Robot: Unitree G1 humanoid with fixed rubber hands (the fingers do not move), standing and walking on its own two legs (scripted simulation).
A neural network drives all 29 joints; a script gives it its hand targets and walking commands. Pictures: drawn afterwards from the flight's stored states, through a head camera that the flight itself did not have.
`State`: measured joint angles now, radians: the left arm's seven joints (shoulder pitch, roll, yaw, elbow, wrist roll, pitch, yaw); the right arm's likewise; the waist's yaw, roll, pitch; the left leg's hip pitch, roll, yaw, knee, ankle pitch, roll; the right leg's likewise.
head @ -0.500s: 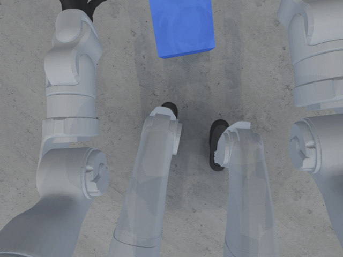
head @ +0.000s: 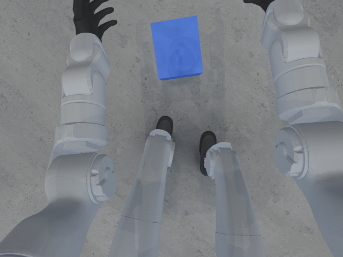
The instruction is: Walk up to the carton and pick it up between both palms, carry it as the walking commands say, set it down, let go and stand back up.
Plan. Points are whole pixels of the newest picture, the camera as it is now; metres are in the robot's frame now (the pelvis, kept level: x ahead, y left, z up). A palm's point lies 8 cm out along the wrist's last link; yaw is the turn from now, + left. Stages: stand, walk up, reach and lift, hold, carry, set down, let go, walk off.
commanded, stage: set down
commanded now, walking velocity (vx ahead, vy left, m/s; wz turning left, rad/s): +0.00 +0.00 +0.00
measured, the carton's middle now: (177, 51) +0.52 +0.10 -0.58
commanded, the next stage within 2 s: let go in 0.02 s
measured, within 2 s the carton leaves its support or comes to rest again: neither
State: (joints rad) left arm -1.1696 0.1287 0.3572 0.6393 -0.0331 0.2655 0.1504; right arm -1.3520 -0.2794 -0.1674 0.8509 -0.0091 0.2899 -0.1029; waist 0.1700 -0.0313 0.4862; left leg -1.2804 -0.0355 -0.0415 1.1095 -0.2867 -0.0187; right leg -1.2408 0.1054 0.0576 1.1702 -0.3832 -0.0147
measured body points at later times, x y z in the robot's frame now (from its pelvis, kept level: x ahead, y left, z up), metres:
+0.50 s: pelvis +0.04 +0.02 +0.06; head +0.29 +0.04 +0.43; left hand +0.34 +0.27 -0.07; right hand +0.41 -0.12 -0.07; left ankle +0.12 +0.12 -0.63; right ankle +0.08 -0.10 -0.63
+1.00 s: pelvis +0.11 +0.00 +0.11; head +0.19 +0.00 +0.55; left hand +0.27 +0.23 +0.02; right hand +0.29 -0.22 +0.01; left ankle +0.12 +0.12 -0.63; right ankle +0.08 -0.10 -0.63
